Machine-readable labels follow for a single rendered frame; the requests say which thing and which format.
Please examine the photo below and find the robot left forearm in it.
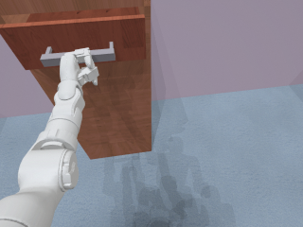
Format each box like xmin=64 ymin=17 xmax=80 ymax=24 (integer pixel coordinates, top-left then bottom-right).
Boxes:
xmin=18 ymin=79 xmax=85 ymax=188

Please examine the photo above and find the drawer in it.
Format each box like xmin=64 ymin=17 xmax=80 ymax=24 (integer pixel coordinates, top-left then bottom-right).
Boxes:
xmin=0 ymin=7 xmax=147 ymax=70

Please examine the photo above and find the robot left upper arm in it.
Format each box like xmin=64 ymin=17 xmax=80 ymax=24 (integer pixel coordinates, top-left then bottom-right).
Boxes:
xmin=0 ymin=148 xmax=80 ymax=227

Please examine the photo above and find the handle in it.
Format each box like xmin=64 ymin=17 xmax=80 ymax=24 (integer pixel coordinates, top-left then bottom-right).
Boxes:
xmin=40 ymin=42 xmax=116 ymax=67

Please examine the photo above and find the robot left hand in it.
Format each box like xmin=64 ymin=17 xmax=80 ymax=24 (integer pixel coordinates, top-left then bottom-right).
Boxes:
xmin=60 ymin=47 xmax=99 ymax=88

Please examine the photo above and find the cabinet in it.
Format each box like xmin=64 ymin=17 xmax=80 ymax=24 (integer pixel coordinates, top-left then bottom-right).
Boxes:
xmin=0 ymin=0 xmax=152 ymax=160

